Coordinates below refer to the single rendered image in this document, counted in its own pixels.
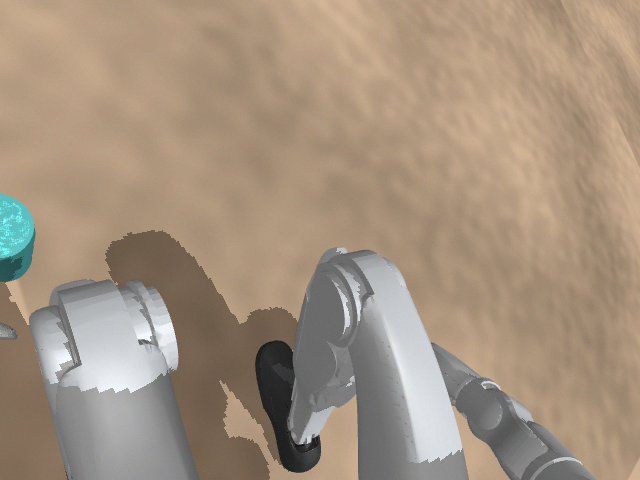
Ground right robot foot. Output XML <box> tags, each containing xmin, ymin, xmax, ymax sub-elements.
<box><xmin>255</xmin><ymin>340</ymin><xmax>321</xmax><ymax>473</ymax></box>

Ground right robot hand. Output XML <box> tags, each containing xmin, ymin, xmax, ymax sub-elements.
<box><xmin>431</xmin><ymin>343</ymin><xmax>482</xmax><ymax>406</ymax></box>

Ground cup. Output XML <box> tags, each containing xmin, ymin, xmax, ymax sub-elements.
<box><xmin>0</xmin><ymin>193</ymin><xmax>36</xmax><ymax>282</ymax></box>

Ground right robot arm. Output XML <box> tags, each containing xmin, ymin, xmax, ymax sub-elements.
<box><xmin>455</xmin><ymin>378</ymin><xmax>597</xmax><ymax>480</ymax></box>

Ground left robot hand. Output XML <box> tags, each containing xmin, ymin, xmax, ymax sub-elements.
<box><xmin>0</xmin><ymin>322</ymin><xmax>18</xmax><ymax>340</ymax></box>

